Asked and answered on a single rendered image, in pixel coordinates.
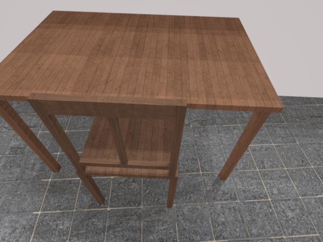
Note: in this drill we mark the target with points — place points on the chair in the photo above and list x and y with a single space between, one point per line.
129 136

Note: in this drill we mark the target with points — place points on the table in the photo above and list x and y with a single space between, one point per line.
209 61

